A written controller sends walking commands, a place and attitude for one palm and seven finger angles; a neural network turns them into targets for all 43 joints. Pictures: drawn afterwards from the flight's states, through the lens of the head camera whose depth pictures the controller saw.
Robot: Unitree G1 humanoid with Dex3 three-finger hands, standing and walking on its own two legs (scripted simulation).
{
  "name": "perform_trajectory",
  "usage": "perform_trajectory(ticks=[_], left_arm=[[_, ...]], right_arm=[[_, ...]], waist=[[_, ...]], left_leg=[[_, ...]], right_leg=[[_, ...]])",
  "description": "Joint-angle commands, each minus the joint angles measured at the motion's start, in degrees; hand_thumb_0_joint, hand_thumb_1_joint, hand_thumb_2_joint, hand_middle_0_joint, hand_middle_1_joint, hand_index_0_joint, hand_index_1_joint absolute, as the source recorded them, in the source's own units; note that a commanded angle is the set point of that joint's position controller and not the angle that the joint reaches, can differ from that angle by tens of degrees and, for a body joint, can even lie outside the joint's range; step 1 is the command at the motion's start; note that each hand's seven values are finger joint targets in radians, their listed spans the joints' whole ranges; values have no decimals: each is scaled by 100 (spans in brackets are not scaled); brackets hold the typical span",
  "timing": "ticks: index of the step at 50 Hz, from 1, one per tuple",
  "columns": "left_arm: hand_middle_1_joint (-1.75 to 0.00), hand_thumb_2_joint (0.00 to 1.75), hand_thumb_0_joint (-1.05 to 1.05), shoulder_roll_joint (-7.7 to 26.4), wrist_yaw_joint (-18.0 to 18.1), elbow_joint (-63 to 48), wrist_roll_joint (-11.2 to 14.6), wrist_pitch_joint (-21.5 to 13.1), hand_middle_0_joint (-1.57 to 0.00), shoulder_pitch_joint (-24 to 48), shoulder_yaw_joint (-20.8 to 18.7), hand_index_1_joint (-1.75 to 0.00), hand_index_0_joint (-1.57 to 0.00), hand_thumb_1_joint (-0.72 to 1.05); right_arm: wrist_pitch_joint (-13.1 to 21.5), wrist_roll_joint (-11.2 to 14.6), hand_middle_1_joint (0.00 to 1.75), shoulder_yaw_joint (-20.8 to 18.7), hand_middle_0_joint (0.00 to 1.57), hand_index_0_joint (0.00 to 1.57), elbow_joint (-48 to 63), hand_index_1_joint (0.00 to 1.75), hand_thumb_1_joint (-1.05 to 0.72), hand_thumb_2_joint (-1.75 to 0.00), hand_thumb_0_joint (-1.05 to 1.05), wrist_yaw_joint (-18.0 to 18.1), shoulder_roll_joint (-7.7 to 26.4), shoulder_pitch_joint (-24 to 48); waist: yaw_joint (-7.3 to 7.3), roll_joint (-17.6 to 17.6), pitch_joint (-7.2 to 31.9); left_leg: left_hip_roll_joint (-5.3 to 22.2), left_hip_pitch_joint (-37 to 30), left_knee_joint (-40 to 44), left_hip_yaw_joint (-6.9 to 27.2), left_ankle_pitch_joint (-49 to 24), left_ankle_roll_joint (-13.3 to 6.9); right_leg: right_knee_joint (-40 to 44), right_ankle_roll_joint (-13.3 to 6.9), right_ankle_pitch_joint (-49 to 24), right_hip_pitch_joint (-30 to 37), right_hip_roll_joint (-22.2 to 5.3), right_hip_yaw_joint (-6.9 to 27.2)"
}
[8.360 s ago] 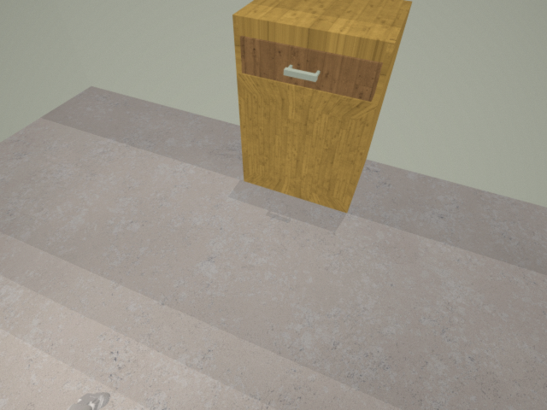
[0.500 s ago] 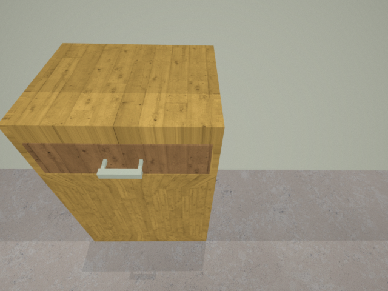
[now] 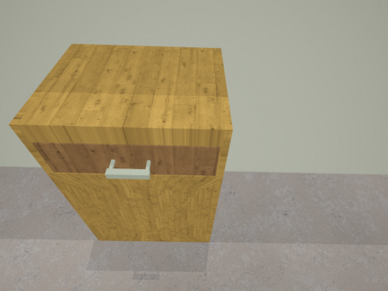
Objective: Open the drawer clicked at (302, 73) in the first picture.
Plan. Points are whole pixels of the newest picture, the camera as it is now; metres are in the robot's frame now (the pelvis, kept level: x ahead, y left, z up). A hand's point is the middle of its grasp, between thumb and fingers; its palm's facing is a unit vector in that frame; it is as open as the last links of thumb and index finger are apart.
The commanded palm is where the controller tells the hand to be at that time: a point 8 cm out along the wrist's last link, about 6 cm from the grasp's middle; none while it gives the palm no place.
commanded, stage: look again from close up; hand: left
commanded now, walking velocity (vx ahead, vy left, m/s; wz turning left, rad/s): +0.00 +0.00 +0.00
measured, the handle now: (129, 168) +0.45 +0.22 -0.09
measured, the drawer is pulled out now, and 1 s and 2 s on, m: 0.00 0.00 0.00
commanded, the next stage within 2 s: come to a stop and stand still in 0.38 s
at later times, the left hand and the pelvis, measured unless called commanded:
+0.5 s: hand out of the picture -0.04 +0.16 -0.18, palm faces +0.02 -0.98 -0.17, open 7.4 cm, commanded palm none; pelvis -0.02 +0.00 +0.00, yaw +0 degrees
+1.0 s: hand out of the picture -0.02 +0.16 -0.18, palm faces +0.02 -0.98 -0.19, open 7.4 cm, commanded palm none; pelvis -0.01 +0.00 -0.01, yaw +1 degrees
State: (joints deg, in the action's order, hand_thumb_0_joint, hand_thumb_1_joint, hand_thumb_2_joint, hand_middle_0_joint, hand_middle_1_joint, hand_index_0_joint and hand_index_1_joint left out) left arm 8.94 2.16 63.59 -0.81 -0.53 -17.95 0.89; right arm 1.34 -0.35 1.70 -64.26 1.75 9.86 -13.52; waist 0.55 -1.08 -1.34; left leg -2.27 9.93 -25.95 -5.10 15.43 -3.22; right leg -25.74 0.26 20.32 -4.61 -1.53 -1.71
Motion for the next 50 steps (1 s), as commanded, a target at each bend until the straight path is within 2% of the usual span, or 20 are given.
perform_trajectory(ticks=[1, 6, 8, 17, 25, 29, 31, 37, 38, 39, 40, 42, 44, 45, 46, 47, 50], left_arm=[[-30, 90, 0, 598, 55, -106, 17, -35, -20, -420, -75, -30, -20, 90], [-30, 90, 0, 588, 48, -67, 16, -31, -20, -431, -75, -30, -20, 90], [-30, 90, 0, 575, 51, -57, 15, -41, -20, -461, -77, -30, -20, 90], [-30, 90, 0, 545, 42, -25, 12, -41, -20, -476, -71, -30, -20, 90], [-30, 90, 0, 520, 36, -13, 17, -52, -20, -485, -68, -30, -20, 90], [-30, 90, 0, 446, 27, 13, 4, -34, -20, -542, -74, -30, -20, 90], [-30, 90, 0, 429, 23, 6, 2, -29, -20, -539, -76, -30, -20, 90], [-30, 90, 0, 409, 42, 34, 13, -64, -20, -627, -71, -30, -20, 90], [-30, 90, 0, 475, 248, 95, -100, -245, -20, -798, -63, -30, -20, 90], [-30, 90, 0, 634, 203, -182, -9, -265, -20, -583, -88, -30, -20, 90], [-30, 90, 0, 528, 155, -276, -1, -260, -20, -284, -46, -30, -20, 90], [-30, 90, 0, 534, 116, -365, 24, -276, -20, -382, -63, -30, -20, 90], [-30, 90, 0, 500, 106, -342, 40, -247, -20, -463, -54, -30, -20, 90], [-30, 90, 0, 464, 108, -337, 46, -228, -20, -438, -45, -30, -20, 90], [-30, 90, 0, 436, 105, -348, 46, -202, -20, -424, -37, -30, -20, 90], [-30, 90, 0, 426, 101, -347, 34, -177, -20, -406, -32, -30, -20, 90], [-30, 90, 0, 469, 94, -370, 47, -117, -20, -380, -30, -30, -20, 90]], right_arm=[[42, -20, 30, -113, 20, 20, 119, 30, -90, -90, 0, 39, 601, -294], [52, -19, 30, -112, 20, 20, 98, 30, -90, -90, 0, 41, 594, -326], [57, -15, 30, -112, 20, 20, 84, 30, -90, -90, 0, 42, 581, -345], [44, -13, 30, -118, 20, 20, 26, 30, -90, -90, 0, 30, 512, -404], [50, -14, 30, -122, 20, 20, 4, 30, -90, -90, 0, 27, 491, -463], [17, -33, 30, -121, 20, 20, -31, 30, -90, -90, 0, 14, 431, -550], [21, -31, 30, -130, 20, 20, -15, 30, -90, -90, 0, 16, 408, -550], [54, -13, 30, -121, 20, 20, -26, 30, -90, -90, 0, 42, 364, -587], [106, 20, 30, -140, 20, 20, 394, 30, -90, -90, 0, -24, 549, -180], [44, -13, 30, -144, 20, 20, 482, 30, -90, -90, 0, -71, 329, -465], [2, -35, 30, -162, 20, 20, 470, 30, -90, -90, 0, -75, 294, -630], [46, -43, 30, -144, 20, 20, 464, 30, -90, -90, 0, -78, 331, -759], [74, -31, 30, -136, 20, 20, 533, 30, -90, -90, 0, -39, 407, -695], [75, -26, 30, -136, 20, 20, 538, 30, -90, -90, 0, -22, 438, -701], [73, -21, 30, -140, 20, 20, 522, 30, -90, -90, 0, -13, 459, -681], [64, -24, 30, -134, 20, 20, 505, 30, -90, -90, 0, -14, 442, -665], [43, -22, 30, -123, 20, 20, 450, 30, -90, -90, 0, -13, 499, -571]], waist=[[-24, 60, -213], [-26, 125, -180], [-13, 48, -152], [-12, 52, -334], [-6, 32, -308], [-16, 56, -347], [-12, 91, -421], [-6, -2, -231], [65, -31, -495], [-182, 10, -317], [-295, 173, -331], [-206, 733, 223], [-153, 388, 395], [-157, 116, 302], [-143, 41, 143], [-129, 85, -78], [-85, 5, -313]], left_leg=[[831, -203, 460, 795, -1696, -41], [835, -232, 504, 824, -1680, -46], [838, -222, 502, 818, -1665, -49], [825, -66, 623, 831, -1245, -26], [825, -49, 621, 834, -1190, -10], [795, 56, 600, 816, -606, -4], [805, 109, 609, 838, -666, -12], [814, -46, 436, 797, -1433, -19], [835, 362, -734, 743, -2453, 149], [708, 392, -506, 746, -561, 139], [675, 490, -359, 762, -335, 144], [720, 240, -251, 811, -1109, 27], [752, 104, -293, 849, -1603, -36], [766, 133, -285, 861, -1687, -45], [770, 168, -218, 846, -1627, -37], [764, 236, -114, 846, -1546, -41], [749, 277, 26, 854, -1348, -47]], right_leg=[[409, -187, -1412, -519, -476, 401], [441, -186, -1315, -526, -464, 414], [454, -186, -1355, -488, -477, 409], [548, -197, -1074, -582, -455, 439], [560, -212, -1027, -638, -463, 457], [515, -257, -516, -716, -434, 451], [486, -261, -578, -778, -419, 446], [440, -230, -1300, -616, -447, 467], [533, -127, -3173, -912, -617, 682], [574, -336, -2014, -907, -792, 726], [490, -428, -1040, -992, -622, 683], [138, -453, -1285, -593, -424, 529], [-15, -418, -1648, -440, -370, 478], [-23, -402, -1725, -447, -362, 441], [-6, -381, -1671, -507, -362, 432], [8, -357, -1508, -575, -332, 439], [89, -313, -1249, -654, -330, 426]])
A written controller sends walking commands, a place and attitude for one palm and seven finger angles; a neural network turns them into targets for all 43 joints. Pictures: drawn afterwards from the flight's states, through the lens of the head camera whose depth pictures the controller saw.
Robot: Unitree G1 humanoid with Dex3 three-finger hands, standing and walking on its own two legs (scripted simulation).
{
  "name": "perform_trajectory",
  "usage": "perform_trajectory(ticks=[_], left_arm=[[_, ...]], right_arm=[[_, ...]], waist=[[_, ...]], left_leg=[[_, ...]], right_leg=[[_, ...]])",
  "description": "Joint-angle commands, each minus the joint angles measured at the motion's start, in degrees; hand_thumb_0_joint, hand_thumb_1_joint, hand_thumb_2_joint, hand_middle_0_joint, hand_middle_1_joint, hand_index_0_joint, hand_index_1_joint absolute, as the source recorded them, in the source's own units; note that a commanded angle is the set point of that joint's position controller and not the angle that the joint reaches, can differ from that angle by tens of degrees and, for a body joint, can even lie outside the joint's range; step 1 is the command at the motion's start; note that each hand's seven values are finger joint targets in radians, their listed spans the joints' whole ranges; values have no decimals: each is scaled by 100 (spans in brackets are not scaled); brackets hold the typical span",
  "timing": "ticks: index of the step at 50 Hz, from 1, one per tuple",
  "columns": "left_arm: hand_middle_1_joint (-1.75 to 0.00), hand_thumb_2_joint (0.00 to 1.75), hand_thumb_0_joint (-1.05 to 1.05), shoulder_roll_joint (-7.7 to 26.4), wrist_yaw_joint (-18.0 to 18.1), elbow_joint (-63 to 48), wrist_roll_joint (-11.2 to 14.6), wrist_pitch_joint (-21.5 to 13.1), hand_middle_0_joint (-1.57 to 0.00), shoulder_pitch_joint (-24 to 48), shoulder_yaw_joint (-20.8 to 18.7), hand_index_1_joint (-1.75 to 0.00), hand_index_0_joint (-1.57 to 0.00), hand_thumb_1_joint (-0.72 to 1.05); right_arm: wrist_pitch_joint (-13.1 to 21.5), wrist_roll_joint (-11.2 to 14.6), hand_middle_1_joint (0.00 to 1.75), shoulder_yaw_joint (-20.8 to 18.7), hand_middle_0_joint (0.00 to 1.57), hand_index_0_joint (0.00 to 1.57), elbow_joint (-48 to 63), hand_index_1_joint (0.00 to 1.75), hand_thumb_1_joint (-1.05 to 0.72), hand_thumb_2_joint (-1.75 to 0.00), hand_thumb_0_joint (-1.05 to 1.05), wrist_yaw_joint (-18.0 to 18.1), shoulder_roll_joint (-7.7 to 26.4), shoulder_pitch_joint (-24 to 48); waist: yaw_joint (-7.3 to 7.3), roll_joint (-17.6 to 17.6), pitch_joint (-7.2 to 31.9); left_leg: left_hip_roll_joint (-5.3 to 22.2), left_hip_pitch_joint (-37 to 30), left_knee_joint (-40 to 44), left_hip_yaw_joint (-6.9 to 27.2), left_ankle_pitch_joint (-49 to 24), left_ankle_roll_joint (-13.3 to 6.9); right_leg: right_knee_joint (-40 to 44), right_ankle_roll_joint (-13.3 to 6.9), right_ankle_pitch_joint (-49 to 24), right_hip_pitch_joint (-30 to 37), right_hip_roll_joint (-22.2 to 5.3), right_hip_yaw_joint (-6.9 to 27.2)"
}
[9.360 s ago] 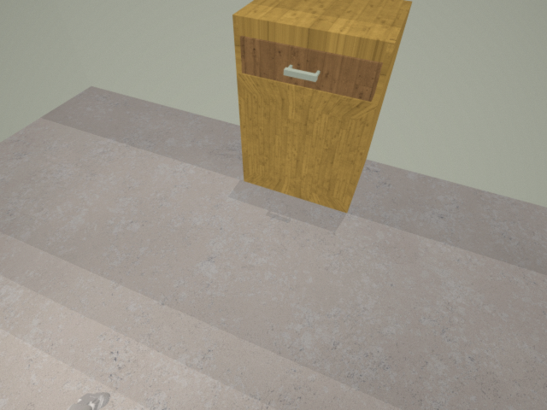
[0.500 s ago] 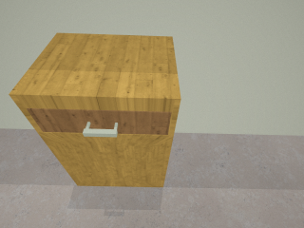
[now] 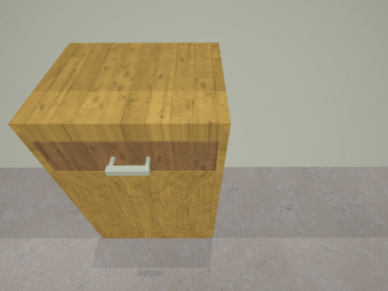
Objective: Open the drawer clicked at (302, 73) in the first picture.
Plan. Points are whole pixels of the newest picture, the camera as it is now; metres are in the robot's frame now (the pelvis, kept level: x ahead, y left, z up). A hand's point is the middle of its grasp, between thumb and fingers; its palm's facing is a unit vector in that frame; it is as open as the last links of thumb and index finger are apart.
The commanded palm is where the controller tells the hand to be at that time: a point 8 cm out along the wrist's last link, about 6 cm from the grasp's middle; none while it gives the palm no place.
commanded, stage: come to a stop and stand still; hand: left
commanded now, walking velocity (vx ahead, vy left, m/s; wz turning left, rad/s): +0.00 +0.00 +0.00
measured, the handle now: (129, 165) +0.46 +0.22 -0.08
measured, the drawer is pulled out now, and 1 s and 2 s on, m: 0.00 0.00 0.00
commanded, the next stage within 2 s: look again from close up in 0.40 s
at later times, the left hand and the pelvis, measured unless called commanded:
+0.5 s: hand out of the picture +0.00 +0.17 -0.17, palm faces +0.00 -0.98 -0.18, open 7.4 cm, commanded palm none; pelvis +0.00 +0.00 +0.01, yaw -1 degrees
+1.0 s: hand out of the picture -0.02 +0.16 -0.17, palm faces +0.01 -0.98 -0.17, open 7.4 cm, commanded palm none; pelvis +0.00 -0.01 +0.01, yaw -1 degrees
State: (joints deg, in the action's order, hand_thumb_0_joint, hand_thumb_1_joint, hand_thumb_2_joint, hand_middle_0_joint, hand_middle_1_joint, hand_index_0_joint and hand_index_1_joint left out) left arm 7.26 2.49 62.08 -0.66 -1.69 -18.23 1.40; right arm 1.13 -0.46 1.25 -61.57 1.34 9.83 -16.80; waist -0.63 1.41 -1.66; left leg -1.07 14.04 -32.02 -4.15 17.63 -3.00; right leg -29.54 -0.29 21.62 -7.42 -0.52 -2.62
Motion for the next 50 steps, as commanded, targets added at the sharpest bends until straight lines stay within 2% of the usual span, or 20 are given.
perform_trajectory(ticks=[1, 3, 5, 9, 15, 20, 28, 37, 50], left_arm=[[-30, 90, 0, 656, 57, -219, 29, 13, -20, -336, -86, -30, -20, 90], [-30, 90, 0, 700, 55, -220, 30, 22, -20, -331, -89, -30, -20, 90], [-30, 90, 0, 730, 51, -213, 34, 40, -20, -313, -96, -30, -20, 90], [-30, 90, 0, 803, 45, -205, 35, 46, -20, -291, -107, -30, -20, 90], [-30, 90, 0, 821, 34, -161, 25, 61, -20, -250, -107, -30, -20, 90], [-30, 90, 0, 809, 23, -103, 26, 70, -20, -292, -103, -30, -20, 90], [-30, 90, 0, 740, 28, 21, 18, 72, -20, -385, -104, -30, -20, 90], [-30, 90, 0, 664, 32, 113, 6, 78, -20, -475, -109, -30, -20, 90], [-30, 90, 0, 651, 18, 128, 11, 73, -20, -477, -106, -30, -20, 90]], right_arm=[[57, -12, 30, -76, 20, 20, 172, 30, -90, -90, 0, 25, 510, -228], [65, -17, 30, -67, 20, 20, 121, 30, -90, -90, 0, 29, 526, -225], [59, -14, 30, -65, 20, 20, 90, 30, -90, -90, 0, 32, 540, -169], [73, -15, 30, -56, 20, 20, 23, 30, -90, -90, 0, 36, 572, -140], [63, -9, 30, -60, 20, 20, -57, 30, -90, -90, 0, 42, 578, -95], [63, -2, 30, -55, 20, 20, -122, 30, -90, -90, 0, 47, 560, -81], [86, 4, 30, -59, 20, 20, -211, 30, -90, -90, 0, 73, 535, -118], [80, 7, 30, -67, 20, 20, -265, 30, -90, -90, 0, 91, 476, -161], [75, 3, 30, -65, 20, 20, -298, 30, -90, -90, 0, 83, 450, -177]], waist=[[35, -327, -312], [40, -153, -278], [75, -280, -286], [86, -168, -129], [84, -234, -206], [86, -160, -191], [93, -123, -80], [92, -230, -181], [99, -172, -285]], left_leg=[[634, -134, 688, 754, -1490, -66], [631, -218, 741, 751, -1681, -62], [638, -249, 796, 738, -1586, -65], [642, -395, 840, 708, -1833, -53], [657, -449, 928, 699, -1815, -40], [665, -507, 1011, 698, -1709, -37], [699, -654, 1003, 685, -2074, -53], [718, -650, 1066, 684, -1966, -56], [711, -567, 1160, 667, -1639, -21]], right_leg=[[499, -247, -1309, -377, -433, 514], [482, -236, -1407, -325, -428, 537], [547, -217, -1344, -307, -450, 532], [558, -192, -1548, -182, -489, 516], [667, -167, -1565, -218, -516, 514], [756, -156, -1431, -219, -524, 525], [747, -134, -1614, -166, -531, 501], [806, -128, -1565, -211, -533, 490], [903, -144, -1406, -309, -549, 532]])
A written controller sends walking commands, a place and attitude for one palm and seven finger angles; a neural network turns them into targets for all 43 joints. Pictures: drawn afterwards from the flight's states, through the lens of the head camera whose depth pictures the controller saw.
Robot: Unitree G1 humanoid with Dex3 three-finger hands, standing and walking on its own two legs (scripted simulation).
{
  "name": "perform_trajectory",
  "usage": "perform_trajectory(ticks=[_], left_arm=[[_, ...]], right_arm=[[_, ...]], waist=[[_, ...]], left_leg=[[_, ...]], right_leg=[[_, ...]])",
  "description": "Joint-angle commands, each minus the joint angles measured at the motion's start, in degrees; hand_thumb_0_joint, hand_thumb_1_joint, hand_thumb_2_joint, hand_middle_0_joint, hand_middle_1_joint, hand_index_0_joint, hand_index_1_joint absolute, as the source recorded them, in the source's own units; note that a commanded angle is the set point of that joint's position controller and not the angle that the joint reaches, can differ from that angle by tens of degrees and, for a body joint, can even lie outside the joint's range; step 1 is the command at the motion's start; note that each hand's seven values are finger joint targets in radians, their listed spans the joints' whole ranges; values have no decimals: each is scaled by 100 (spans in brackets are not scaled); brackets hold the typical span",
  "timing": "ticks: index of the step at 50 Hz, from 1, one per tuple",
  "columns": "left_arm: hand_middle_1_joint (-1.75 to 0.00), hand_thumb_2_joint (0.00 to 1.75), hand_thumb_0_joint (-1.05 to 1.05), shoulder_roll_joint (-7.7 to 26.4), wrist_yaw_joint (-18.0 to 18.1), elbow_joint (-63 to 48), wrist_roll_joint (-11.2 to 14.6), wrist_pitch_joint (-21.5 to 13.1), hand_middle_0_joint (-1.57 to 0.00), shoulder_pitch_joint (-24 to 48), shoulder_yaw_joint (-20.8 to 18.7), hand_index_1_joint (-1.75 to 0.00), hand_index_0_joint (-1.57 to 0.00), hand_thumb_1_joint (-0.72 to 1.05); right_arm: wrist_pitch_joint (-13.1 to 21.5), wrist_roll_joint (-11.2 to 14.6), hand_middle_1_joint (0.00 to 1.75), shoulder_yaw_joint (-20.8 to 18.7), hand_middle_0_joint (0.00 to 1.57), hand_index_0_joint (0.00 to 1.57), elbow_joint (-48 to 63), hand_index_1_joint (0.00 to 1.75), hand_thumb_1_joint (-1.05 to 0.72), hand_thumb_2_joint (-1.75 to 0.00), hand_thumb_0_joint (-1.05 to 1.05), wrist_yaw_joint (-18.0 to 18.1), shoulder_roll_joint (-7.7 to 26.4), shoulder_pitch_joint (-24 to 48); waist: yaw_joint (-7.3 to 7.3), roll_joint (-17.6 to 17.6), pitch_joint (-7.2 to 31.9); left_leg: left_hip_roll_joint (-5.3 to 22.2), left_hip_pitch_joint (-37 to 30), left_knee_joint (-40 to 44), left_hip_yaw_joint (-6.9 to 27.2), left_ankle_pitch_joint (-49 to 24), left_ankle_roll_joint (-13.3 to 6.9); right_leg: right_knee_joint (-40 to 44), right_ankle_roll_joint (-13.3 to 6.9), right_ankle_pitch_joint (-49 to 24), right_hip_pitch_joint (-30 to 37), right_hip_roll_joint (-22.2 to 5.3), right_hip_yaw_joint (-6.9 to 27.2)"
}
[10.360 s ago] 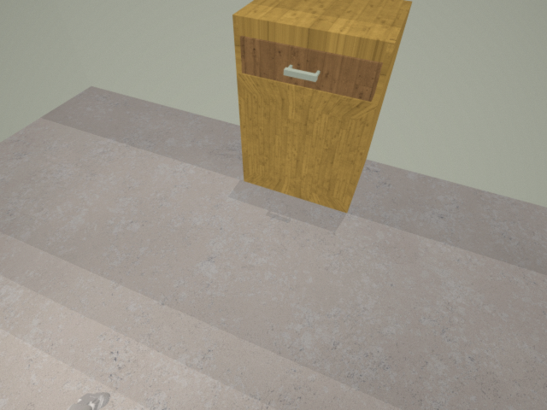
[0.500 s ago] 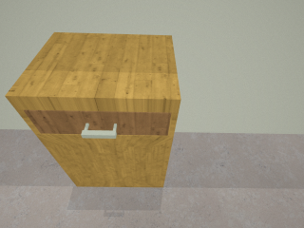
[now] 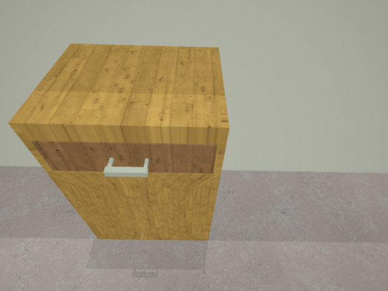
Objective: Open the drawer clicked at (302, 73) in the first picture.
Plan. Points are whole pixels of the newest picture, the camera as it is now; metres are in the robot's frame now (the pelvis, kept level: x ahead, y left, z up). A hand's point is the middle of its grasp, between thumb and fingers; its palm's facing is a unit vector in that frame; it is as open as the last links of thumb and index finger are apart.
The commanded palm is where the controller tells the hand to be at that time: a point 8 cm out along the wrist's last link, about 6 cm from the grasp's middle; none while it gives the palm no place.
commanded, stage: shuffle to correct the standing spot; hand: left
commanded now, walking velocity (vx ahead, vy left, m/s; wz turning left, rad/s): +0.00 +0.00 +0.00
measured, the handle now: (127, 166) +0.46 +0.23 -0.09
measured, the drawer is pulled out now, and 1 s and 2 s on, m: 0.00 0.00 0.00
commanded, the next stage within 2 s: come to a stop and stand still in 0.18 s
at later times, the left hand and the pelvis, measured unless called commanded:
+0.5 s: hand out of the picture -0.02 +0.16 -0.17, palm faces +0.02 -0.97 -0.22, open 7.4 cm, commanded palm none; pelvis -0.04 -0.02 +0.00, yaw +0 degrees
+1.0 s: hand out of the picture +0.01 +0.19 -0.19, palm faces +0.03 -0.98 -0.19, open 7.4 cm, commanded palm none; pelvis +0.01 +0.02 -0.01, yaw +0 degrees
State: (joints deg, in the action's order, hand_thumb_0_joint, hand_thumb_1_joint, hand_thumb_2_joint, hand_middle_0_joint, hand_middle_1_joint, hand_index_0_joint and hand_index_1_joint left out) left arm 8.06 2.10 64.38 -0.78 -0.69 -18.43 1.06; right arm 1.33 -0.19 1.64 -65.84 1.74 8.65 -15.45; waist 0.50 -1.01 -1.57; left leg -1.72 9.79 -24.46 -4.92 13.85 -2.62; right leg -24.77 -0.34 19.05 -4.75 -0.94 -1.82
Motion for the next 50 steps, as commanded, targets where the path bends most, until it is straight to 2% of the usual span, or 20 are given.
perform_trajectory(ticks=[1, 4, 7, 14, 17, 20, 24, 27, 33, 34, 35, 36, 37, 38, 39, 42, 43, 46, 47, 50], left_arm=[[-30, 90, 0, 567, 55, -94, 24, -24, -20, -456, -69, -30, -20, 90], [-30, 90, 0, 575, 58, -108, 19, -33, -20, -447, -87, -30, -20, 90], [-30, 90, 0, 735, 75, -246, 17, -19, -20, -348, -147, -30, -20, 90], [-30, 90, 0, 769, 114, -558, 12, 93, -20, -272, -282, -30, -20, 90], [-30, 90, 0, 667, 105, -581, -10, 90, -20, -309, -245, -30, -20, 90], [-30, 90, 0, 751, 54, -609, -20, 42, -20, -91, -201, -30, -20, 90], [-30, 90, 0, 775, -9, -537, -30, 16, -20, 2, -164, -30, -20, 90], [-30, 90, 0, 781, -26, -511, -35, 41, -20, -105, -188, -30, -20, 90], [-30, 90, 0, 599, -34, -396, -7, -1, -20, -369, -169, -30, -20, 90], [-30, 90, 0, 685, 196, -141, -69, -247, -20, -980, -146, -30, -20, 90], [-30, 90, 0, 939, 157, -431, -39, -293, -20, -600, -124, -30, -20, 90], [-30, 90, 0, 798, 130, -535, -37, -337, -20, -264, -114, -30, -20, 90], [-30, 90, 0, 896, 125, -645, -21, -364, -20, -113, -162, -30, -20, 90], [-30, 90, 0, 881, 127, -655, -8, -372, -20, -82, -183, -30, -20, 90], [-30, 90, 0, 770, 125, -600, 16, -355, -20, -174, -168, -30, -20, 90], [-30, 90, 0, 542, 133, -408, 31, -204, -20, -478, -104, -30, -20, 90], [-30, 90, 0, 487, 133, -374, 34, -162, -20, -512, -91, -30, -20, 90], [-30, 90, 0, 422, 133, -335, 24, -93, -20, -510, -75, -30, -20, 90], [-30, 90, 0, 432, 132, -325, 18, -80, -20, -468, -79, -30, -20, 90], [-30, 90, 0, 503, 124, -372, 31, -39, -20, -384, -103, -30, -20, 90]], right_arm=[[56, -24, 30, -104, 20, 20, 132, 30, -90, -90, 0, 44, 557, -317], [62, -25, 30, -110, 20, 20, 123, 30, -90, -90, 0, 46, 535, -342], [69, -2, 30, -177, 20, 20, 246, 30, -90, -90, 0, 61, 651, -236], [-102, -43, 30, -334, 20, 20, 564, 30, -90, -90, 0, 59, 751, -220], [-106, -45, 30, -326, 20, 20, 648, 30, -90, -90, 0, 18, 656, -73], [-126, -56, 30, -291, 20, 20, 659, 30, -90, -90, 0, -44, 560, -23], [-156, -100, 30, -233, 20, 20, 454, 30, -90, -90, 0, -94, 521, -235], [-171, -121, 30, -215, 20, 20, 394, 30, -90, -90, 0, -105, 485, -399], [-40, -84, 30, -147, 20, 20, 311, 30, -90, -90, 0, -45, 454, -565], [16, -26, 30, -145, 20, 20, 785, 30, -90, -90, 0, -67, 568, 390], [-57, -22, 30, -145, 20, 20, 942, 30, -90, -90, 0, -124, 222, -92], [-82, -59, 30, -170, 20, 20, 859, 30, -90, -90, 0, -145, 271, -284], [-75, -59, 30, -158, 20, 20, 814, 30, -90, -90, 0, -163, 211, -557], [-19, -63, 30, -135, 20, 20, 774, 30, -90, -90, 0, -149, 194, -734], [50, -62, 30, -125, 20, 20, 721, 30, -90, -90, 0, -117, 293, -819], [113, -45, 30, -119, 20, 20, 625, 30, -90, -90, 0, 0, 529, -771], [99, -46, 30, -117, 20, 20, 634, 30, -90, -90, 0, 25, 574, -726], [80, -46, 30, -121, 20, 20, 601, 30, -90, -90, 0, 41, 591, -617], [82, -56, 30, -124, 20, 20, 547, 30, -90, -90, 0, 36, 560, -650], [67, -53, 30, -127, 20, 20, 495, 30, -90, -90, 0, 35, 605, -565]], waist=[[-8, 92, -296], [-11, 33, -232], [11, 99, -269], [1, 269, 211], [50, 115, 212], [-45, -261, -71], [-113, -387, -529], [-103, -374, -689], [-10, 378, -657], [341, -52, -877], [-146, -589, -516], [-270, -212, -295], [-367, 177, 196], [-401, 178, 440], [-334, 368, 601], [-103, 895, 427], [-65, 704, 225], [-37, 100, -190], [-58, 252, -184], [-28, 108, -271]], left_leg=[[772, -132, 417, 759, -1245, -59], [777, -138, 401, 749, -1292, -53], [827, -142, 364, 779, -1977, -59], [1017, -279, -91, 796, -3012, -105], [957, 92, 22, 840, -1627, -128], [634, 298, 99, 679, -88, 61], [504, 206, 80, 591, 540, 101], [436, 344, -88, 497, 701, 100], [694, 481, 317, 859, 155, -15], [583, 1104, -1191, 617, -320, 187], [428, 1155, -1510, 458, 821, 197], [496, 1018, -1703, 489, 815, 177], [466, 702, -1341, 369, 545, 164], [417, 416, -835, 371, 99, 146], [531, 205, -517, 558, -745, 84], [918, 71, -477, 1028, -2588, -213], [973, 169, -405, 1101, -2573, -271], [869, 359, -254, 1081, -2006, -234], [853, 305, -161, 1070, -2057, -216], [809, 285, -10, 1070, -1817, -213]], right_leg=[[425, -140, -1122, -583, -499, 470], [419, -150, -1201, -530, -503, 468], [282, -161, -1685, -595, -536, 533], [-445, -168, -1955, -811, -514, 478], [-196, -191, -1144, -785, -502, 611], [396, -320, -38, -1148, -711, 943], [988, -324, 1506, -1704, -650, 960], [1066, -409, 1875, -1751, -673, 1032], [397, -340, 385, -1313, -416, 628], [771, -73, -2540, -1105, -779, 1168], [997, -346, -1916, -1031, -1326, 1486], [861, -645, -1804, -999, -1249, 1327], [563, -772, -2098, -671, -1150, 1115], [161, -721, -2573, -440, -971, 855], [-241, -577, -2861, -281, -714, 646], [-459, -292, -1465, -357, -292, 297], [-387, -253, -1018, -424, -228, 215], [-187, -229, -913, -541, -291, 284], [-224, -221, -928, -517, -309, 274], [-170, -170, -821, -529, -343, 245]])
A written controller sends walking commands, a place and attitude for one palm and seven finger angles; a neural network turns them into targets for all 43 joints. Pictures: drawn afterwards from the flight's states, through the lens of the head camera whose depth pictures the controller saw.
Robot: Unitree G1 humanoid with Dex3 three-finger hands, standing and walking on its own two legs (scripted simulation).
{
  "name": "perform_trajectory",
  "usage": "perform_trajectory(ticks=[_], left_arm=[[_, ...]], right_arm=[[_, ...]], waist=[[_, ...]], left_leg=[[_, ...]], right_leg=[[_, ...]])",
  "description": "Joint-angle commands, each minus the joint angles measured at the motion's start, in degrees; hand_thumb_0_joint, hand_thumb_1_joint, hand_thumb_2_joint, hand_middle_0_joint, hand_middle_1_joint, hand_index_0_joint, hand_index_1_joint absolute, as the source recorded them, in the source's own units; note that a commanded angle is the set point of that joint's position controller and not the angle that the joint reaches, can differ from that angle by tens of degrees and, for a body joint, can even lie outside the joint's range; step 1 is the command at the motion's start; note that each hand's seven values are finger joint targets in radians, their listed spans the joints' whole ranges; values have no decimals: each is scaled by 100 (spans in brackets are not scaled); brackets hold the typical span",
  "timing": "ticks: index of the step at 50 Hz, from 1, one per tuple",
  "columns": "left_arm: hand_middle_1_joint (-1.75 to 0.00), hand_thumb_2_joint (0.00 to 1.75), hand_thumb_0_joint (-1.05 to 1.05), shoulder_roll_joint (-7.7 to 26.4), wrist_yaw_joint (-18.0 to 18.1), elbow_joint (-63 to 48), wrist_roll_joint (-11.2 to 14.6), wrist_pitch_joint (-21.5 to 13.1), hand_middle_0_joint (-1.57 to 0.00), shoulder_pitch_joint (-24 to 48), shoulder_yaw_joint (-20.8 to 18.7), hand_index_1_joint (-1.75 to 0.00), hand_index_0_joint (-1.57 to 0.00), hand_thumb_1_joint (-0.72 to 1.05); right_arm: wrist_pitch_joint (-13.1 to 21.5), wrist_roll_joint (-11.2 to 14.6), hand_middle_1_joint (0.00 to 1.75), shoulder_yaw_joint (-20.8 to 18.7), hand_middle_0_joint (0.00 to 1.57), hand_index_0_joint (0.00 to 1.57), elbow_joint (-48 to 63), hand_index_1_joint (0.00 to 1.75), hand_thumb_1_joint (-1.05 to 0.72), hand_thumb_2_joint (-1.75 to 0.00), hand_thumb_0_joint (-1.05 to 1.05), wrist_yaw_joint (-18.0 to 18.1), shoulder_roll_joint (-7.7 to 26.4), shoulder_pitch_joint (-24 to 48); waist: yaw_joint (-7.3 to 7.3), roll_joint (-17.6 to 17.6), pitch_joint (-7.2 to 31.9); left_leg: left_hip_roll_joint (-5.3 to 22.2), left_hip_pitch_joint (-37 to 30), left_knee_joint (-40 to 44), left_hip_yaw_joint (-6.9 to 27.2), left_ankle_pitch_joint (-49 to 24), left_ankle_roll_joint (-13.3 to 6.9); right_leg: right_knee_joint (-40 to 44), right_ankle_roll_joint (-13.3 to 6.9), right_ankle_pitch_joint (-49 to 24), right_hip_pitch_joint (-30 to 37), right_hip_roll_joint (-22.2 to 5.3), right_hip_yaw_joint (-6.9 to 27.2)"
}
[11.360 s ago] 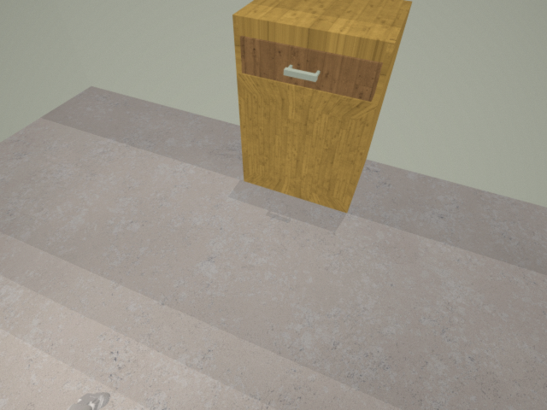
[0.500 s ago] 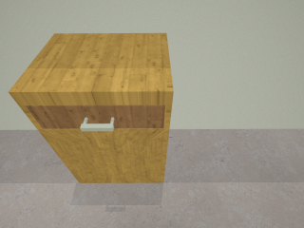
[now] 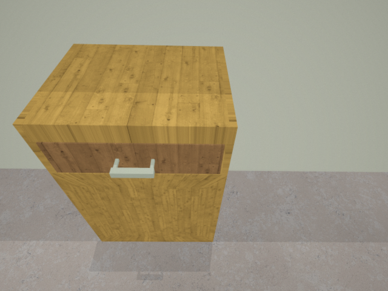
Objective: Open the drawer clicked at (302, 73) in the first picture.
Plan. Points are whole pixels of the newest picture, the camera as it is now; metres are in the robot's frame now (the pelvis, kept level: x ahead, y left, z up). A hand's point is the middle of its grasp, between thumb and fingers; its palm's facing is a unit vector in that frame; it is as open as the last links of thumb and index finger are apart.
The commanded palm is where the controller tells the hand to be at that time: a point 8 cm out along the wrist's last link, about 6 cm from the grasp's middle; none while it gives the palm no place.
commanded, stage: come to a stop and stand still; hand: left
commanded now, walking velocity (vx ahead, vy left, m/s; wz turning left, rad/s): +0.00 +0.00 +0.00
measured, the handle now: (133, 167) +0.45 +0.20 -0.08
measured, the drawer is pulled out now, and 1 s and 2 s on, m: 0.00 0.00 0.00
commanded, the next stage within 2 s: look again from close up in 0.68 s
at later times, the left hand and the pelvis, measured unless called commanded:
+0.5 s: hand out of the picture -0.02 +0.18 -0.17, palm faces +0.00 -0.98 -0.18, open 7.4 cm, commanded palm none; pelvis -0.01 +0.01 +0.01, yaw -1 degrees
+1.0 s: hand out of the picture -0.04 +0.15 -0.17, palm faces +0.01 -0.99 -0.15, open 7.4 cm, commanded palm none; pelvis -0.01 +0.00 +0.01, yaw -1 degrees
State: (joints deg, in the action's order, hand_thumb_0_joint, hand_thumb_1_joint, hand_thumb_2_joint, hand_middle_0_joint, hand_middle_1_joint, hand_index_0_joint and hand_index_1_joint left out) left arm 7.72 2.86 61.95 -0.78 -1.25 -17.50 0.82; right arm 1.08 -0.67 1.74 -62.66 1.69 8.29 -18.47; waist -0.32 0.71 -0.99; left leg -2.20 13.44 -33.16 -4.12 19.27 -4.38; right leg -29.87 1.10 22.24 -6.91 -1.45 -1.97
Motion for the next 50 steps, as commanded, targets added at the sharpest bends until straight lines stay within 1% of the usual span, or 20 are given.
perform_trajectory(ticks=[1, 5, 6, 7, 11, 12, 13, 15, 17, 22, 26, 31, 34, 36, 37, 38, 40, 44, 46, 50], left_arm=[[-30, 90, 0, 549, 47, -123, 29, 26, -20, -461, -83, -30, -20, 90], [-30, 90, 0, 630, 46, -138, 33, 47, -20, -412, -101, -30, -20, 90], [-30, 90, 0, 649, 45, -142, 33, 54, -20, -394, -107, -30, -20, 90], [-30, 90, 0, 647, 46, -136, 29, 55, -20, -392, -101, -30, -20, 90], [-30, 90, 0, 708, 30, -121, 26, 96, -20, -337, -103, -30, -20, 90], [-30, 90, 0, 696, 28, -111, 22, 100, -20, -325, -104, -30, -20, 90], [-30, 90, 0, 710, 24, -103, 22, 99, -20, -356, -100, -30, -20, 90], [-30, 90, 0, 725, 13, -84, 15, 102, -20, -337, -95, -30, -20, 90], [-30, 90, 0, 721, 3, -61, 7, 98, -20, -340, -87, -30, -20, 90], [-30, 90, 0, 679, -14, 6, -2, 110, -20, -398, -71, -30, -20, 90], [-30, 90, 0, 640, -26, 79, -6, 103, -20, -452, -55, -30, -20, 90], [-30, 90, 0, 582, -26, 149, -4, 76, -20, -557, -49, -30, -20, 90], [-30, 90, 0, 547, -21, 185, -3, 64, -20, -601, -43, -30, -20, 90], [-30, 90, 0, 520, -22, 213, 0, 62, -20, -625, -33, -30, -20, 90], [-30, 90, 0, 523, -18, 212, -11, 61, -20, -630, -37, -30, -20, 90], [-30, 90, 0, 503, -15, 216, -7, 57, -20, -655, -38, -30, -20, 90], [-30, 90, 0, 485, -16, 231, -6, 52, -20, -660, -35, -30, -20, 90], [-30, 90, 0, 468, -5, 240, 3, 36, -20, -687, -32, -30, -20, 90], [-30, 90, 0, 457, -6, 245, 1, 39, -20, -655, -40, -30, -20, 90], [-30, 90, 0, 444, -5, 240, 1, 35, -20, -669, -45, -30, -20, 90]], right_arm=[[92, -9, 30, -139, 20, 20, 168, 30, -90, -90, 0, 42, 649, -232], [110, -12, 30, -144, 20, 20, 113, 30, -90, -90, 0, 55, 713, -217], [106, -10, 30, -149, 20, 20, 110, 30, -90, -90, 0, 60, 726, -199], [111, -8, 30, -150, 20, 20, 87, 30, -90, -90, 0, 63, 715, -195], [88, -3, 30, -146, 20, 20, 95, 30, -90, -90, 0, 62, 780, -102], [91, -4, 30, -143, 20, 20, 75, 30, -90, -90, 0, 61, 752, -98], [92, -5, 30, -145, 20, 20, 76, 30, -90, -90, 0, 61, 763, -58], [84, 3, 30, -144, 20, 20, 66, 30, -90, -90, 0, 50, 776, -26], [79, 5, 30, -145, 20, 20, 52, 30, -90, -90, 0, 43, 770, -20], [74, 16, 30, -139, 20, 20, 16, 30, -90, -90, 0, 39, 753, -2], [71, 18, 30, -143, 20, 20, -7, 30, -90, -90, 0, 32, 744, -19], [85, 24, 30, -143, 20, 20, -59, 30, -90, -90, 0, 34, 685, -70], [89, 27, 30, -133, 20, 20, -94, 30, -90, -90, 0, 36, 646, -100], [87, 26, 30, -136, 20, 20, -116, 30, -90, -90, 0, 36, 630, -102], [79, 32, 30, -142, 20, 20, -115, 30, -90, -90, 0, 34, 607, -127], [86, 28, 30, -139, 20, 20, -131, 30, -90, -90, 0, 35, 602, -139], [85, 28, 30, -139, 20, 20, -138, 30, -90, -90, 0, 35, 576, -140], [97, 26, 30, -132, 20, 20, -174, 30, -90, -90, 0, 43, 531, -184], [92, 26, 30, -136, 20, 20, -189, 30, -90, -90, 0, 44, 515, -210], [97, 22, 30, -134, 20, 20, -191, 30, -90, -90, 0, 47, 486, -222]], waist=[[51, -79, -306], [62, 52, -75], [58, -18, -81], [61, -5, -42], [60, -31, -182], [63, 54, -203], [73, 55, -172], [67, -42, -244], [53, -109, -238], [49, 12, -361], [42, -87, -383], [45, -63, -298], [46, -140, -292], [52, -84, -350], [39, -137, -346], [48, -97, -302], [51, -159, -365], [63, -105, -307], [49, -143, -378], [63, -115, -366]], left_leg=[[856, -156, 895, 981, -2387, -32], [866, -463, 947, 960, -2972, -22], [870, -511, 948, 944, -3015, -17], [874, -570, 961, 943, -3160, -25], [866, -538, 1103, 936, -2828, 11], [859, -527, 1145, 936, -2831, 10], [853, -578, 1152, 921, -2783, 16], [835, -506, 1217, 906, -2449, 24], [827, -515, 1253, 888, -2306, 26], [841, -482, 1464, 909, -1803, 38], [832, -435, 1575, 937, -1332, 43], [815, -487, 1530, 862, -1431, 48], [807, -486, 1506, 860, -1464, 45], [808, -466, 1507, 822, -1396, 53], [809, -460, 1497, 829, -1424, 49], [809, -482, 1498, 827, -1433, 50], [805, -436, 1499, 822, -1372, 56], [805, -502, 1402, 764, -1681, 55], [808, -434, 1434, 774, -1579, 68], [810, -445, 1429, 771, -1600, 71]], right_leg=[[339, -308, -1172, -326, -303, 269], [293, -259, -1339, -220, -342, 220], [308, -252, -1342, -235, -342, 211], [312, -238, -1410, -210, -353, 212], [417, -222, -1229, -270, -374, 234], [430, -219, -1238, -255, -374, 230], [455, -216, -1236, -267, -388, 247], [545, -213, -1181, -278, -411, 275], [588, -206, -1196, -272, -412, 276], [684, -197, -997, -380, -411, 294], [762, -206, -917, -412, -429, 321], [811, -206, -1045, -389, -444, 356], [827, -211, -1093, -375, -450, 374], [848, -211, -1074, -426, -456, 373], [850, -209, -1092, -410, -438, 376], [845, -210, -1098, -404, -451, 375], [858, -221, -1090, -440, -450, 393], [860, -225, -1275, -408, -459, 415], [860, -236, -1191, -434, -446, 410], [870, -241, -1210, -437, -443, 431]])
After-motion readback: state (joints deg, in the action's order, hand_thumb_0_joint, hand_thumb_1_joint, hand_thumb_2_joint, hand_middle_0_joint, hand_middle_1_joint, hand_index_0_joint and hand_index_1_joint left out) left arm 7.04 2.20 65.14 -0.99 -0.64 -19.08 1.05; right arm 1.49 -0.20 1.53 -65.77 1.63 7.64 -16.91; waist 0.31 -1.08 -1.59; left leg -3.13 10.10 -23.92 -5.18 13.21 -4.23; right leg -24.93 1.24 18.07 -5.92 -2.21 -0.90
